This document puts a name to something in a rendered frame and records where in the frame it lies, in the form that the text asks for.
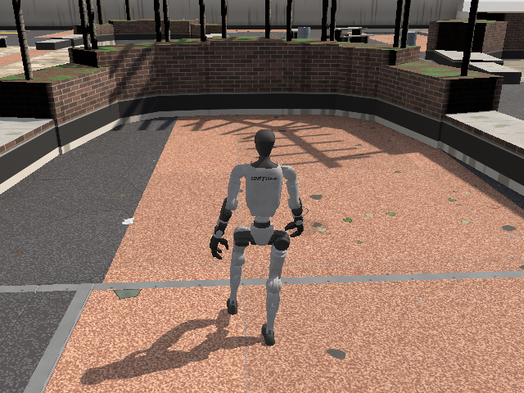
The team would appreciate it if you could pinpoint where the robot right hand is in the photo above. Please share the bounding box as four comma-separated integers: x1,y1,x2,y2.
285,222,304,237

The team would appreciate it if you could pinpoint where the right robot forearm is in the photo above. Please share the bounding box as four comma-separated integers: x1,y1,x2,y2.
291,198,304,225

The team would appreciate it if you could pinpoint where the left robot forearm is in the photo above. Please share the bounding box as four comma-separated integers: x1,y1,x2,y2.
213,197,232,238

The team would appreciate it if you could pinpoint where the right robot upper arm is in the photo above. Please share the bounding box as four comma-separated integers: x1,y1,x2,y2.
281,165,300,209

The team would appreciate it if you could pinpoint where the robot left foot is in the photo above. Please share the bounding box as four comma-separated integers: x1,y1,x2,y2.
227,298,238,315

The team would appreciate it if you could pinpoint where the robot left hand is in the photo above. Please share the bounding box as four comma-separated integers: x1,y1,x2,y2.
210,236,228,260

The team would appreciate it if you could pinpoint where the left robot upper arm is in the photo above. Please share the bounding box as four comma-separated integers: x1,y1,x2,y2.
225,164,247,210

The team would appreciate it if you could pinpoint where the humanoid robot head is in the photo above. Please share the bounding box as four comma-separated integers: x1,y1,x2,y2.
251,129,278,169

